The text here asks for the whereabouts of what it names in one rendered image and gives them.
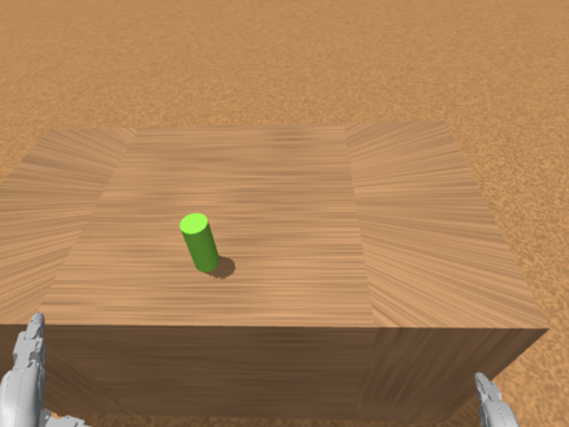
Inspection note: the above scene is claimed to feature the right robot hand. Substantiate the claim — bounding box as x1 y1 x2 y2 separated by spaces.
475 372 520 427

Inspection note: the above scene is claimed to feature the can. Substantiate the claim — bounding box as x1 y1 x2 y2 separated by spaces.
180 213 220 272

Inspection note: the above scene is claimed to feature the left robot hand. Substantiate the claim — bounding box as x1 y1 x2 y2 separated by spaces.
0 312 91 427

